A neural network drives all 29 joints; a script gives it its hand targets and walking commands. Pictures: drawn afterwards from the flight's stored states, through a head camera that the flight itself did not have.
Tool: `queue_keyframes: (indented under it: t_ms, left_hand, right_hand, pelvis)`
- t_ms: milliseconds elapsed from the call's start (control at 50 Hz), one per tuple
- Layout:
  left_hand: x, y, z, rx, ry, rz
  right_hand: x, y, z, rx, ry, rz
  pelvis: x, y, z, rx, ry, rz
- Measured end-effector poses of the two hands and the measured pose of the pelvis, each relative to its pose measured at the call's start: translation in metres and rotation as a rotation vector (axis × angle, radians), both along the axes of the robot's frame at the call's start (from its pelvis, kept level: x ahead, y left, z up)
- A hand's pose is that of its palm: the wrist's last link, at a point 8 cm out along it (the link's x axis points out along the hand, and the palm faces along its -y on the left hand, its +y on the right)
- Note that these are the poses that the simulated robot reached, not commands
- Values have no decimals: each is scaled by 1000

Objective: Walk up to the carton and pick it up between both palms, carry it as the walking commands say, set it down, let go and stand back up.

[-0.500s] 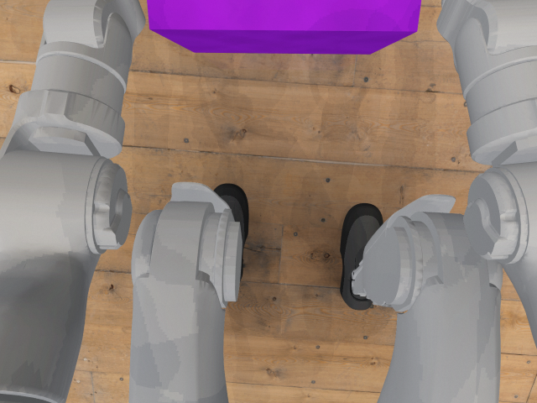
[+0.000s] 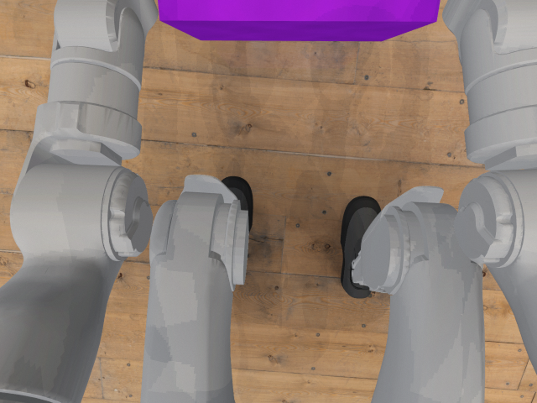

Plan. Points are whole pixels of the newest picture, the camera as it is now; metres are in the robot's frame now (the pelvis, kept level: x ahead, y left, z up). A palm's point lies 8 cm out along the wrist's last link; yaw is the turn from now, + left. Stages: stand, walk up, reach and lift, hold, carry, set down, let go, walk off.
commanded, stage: reach and lift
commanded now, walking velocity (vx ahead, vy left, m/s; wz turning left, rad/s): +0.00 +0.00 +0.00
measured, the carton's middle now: out of the picture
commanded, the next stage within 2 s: none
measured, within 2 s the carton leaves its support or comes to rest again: neither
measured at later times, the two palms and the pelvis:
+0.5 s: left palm out of the picture +0.53 +0.22 -0.08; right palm out of the picture +0.55 -0.13 -0.09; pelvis -0.02 +0.00 +0.05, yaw +1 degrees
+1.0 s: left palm out of the picture +0.51 +0.21 -0.01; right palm out of the picture +0.53 -0.13 -0.02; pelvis -0.03 +0.00 +0.09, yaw +1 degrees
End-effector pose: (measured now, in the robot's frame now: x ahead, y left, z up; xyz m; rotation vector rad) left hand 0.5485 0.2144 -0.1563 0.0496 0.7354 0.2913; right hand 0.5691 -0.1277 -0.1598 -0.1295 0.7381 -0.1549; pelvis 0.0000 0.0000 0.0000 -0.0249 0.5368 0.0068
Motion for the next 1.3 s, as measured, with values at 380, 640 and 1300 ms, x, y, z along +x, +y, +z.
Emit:
queue_keyframes:
  t_ms: [380, 640, 1300]
  left_hand:
    - [-16, 2, 58, 3, -33, 19]
    - [-28, -1, 93, -5, -43, 19]
    - [-54, -9, 184, -5, -57, 26]
  right_hand:
    - [-12, 2, 55, 19, -33, -3]
    - [-26, -1, 92, 19, -42, -16]
    - [-53, -8, 183, 29, -55, -28]
  pelvis:
    - [-12, -6, 35, 16, -38, 1]
    - [-23, -2, 60, 7, -59, 4]
    - [-29, -7, 126, 19, -150, 12]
